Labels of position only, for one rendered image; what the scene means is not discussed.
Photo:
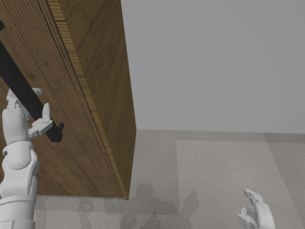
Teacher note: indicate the robot right hand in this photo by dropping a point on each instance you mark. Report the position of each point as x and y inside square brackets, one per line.
[260, 215]

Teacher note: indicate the robot left hand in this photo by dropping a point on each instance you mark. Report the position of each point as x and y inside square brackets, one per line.
[15, 120]

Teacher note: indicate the handle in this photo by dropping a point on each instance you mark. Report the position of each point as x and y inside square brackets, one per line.
[24, 92]

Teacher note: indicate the left robot forearm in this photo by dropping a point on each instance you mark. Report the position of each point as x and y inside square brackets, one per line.
[18, 190]

